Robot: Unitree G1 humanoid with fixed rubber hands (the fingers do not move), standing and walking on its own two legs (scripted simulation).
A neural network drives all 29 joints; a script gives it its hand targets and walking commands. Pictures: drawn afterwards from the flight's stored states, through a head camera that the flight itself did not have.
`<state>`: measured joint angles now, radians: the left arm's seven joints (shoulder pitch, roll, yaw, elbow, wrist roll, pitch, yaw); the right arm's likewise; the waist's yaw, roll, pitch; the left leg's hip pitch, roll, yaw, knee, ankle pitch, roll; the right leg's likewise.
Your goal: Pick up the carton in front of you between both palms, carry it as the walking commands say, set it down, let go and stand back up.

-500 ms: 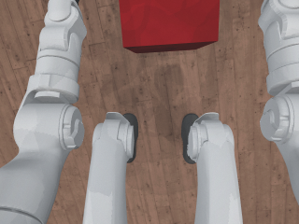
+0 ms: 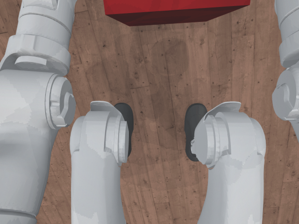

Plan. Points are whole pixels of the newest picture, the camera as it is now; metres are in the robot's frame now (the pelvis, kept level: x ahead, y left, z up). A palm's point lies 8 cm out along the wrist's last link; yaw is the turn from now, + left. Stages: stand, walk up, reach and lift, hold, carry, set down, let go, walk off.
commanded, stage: reach and lift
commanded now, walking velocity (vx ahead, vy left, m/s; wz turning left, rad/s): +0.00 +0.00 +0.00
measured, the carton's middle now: out of the picture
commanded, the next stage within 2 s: none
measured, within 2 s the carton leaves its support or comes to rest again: leaves its support in 0.70 s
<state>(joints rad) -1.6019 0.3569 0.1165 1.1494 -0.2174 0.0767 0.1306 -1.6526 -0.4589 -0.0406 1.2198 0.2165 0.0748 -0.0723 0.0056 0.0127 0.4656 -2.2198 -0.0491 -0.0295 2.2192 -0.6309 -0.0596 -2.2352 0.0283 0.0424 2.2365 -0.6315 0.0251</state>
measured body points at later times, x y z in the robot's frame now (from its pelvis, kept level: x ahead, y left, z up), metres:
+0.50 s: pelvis -0.01 +0.00 +0.00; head +0.38 -0.01 +0.21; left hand +0.58 +0.14 -0.18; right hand +0.58 -0.17 -0.18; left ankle +0.10 +0.13 -0.33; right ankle +0.10 -0.12 -0.33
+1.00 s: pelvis -0.01 +0.01 +0.06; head +0.29 -0.01 +0.40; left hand +0.54 +0.13 -0.02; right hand +0.53 -0.17 -0.02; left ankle +0.10 +0.13 -0.33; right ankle +0.10 -0.12 -0.33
